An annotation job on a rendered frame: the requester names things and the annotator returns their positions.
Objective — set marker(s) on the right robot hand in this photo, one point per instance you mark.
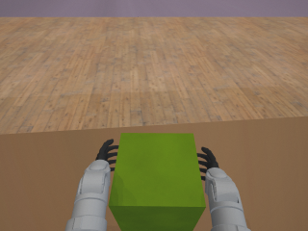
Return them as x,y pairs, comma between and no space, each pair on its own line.
210,158

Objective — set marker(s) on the left robot hand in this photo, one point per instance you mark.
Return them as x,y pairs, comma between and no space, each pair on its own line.
104,155

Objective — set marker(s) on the carton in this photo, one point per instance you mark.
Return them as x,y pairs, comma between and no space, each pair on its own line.
157,183

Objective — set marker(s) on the right robot forearm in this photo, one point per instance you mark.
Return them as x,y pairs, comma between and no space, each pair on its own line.
226,208

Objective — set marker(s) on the left robot forearm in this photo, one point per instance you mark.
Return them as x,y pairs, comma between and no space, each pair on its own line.
91,200

